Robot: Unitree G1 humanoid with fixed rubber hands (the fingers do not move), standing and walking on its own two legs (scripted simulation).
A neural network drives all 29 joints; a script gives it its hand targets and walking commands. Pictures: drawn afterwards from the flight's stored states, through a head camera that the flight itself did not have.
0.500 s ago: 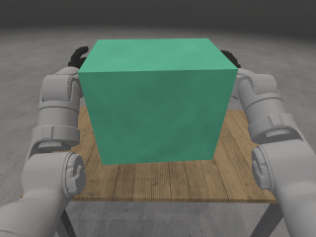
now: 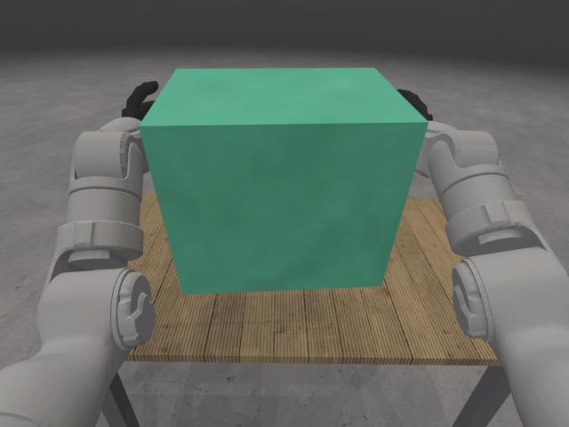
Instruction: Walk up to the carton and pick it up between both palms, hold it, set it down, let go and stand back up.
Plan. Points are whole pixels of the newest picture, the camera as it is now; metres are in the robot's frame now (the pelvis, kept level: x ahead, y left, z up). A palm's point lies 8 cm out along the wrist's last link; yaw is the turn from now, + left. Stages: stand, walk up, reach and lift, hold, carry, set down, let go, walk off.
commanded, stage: hold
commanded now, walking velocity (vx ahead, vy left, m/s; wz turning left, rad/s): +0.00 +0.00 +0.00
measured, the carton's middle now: (280, 179) +0.36 +0.00 +0.26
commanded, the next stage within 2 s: none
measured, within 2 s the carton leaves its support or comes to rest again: neither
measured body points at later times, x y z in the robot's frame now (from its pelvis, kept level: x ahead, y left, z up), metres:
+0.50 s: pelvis +0.00 +0.00 +0.00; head -0.09 +0.01 +0.44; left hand +0.39 +0.18 +0.31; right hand +0.39 -0.19 +0.31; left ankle +0.02 +0.11 -0.75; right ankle +0.02 -0.10 -0.75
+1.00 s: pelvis +0.00 +0.00 +0.00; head -0.10 +0.00 +0.44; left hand +0.39 +0.18 +0.32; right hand +0.39 -0.19 +0.31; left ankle +0.02 +0.11 -0.75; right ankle +0.02 -0.10 -0.75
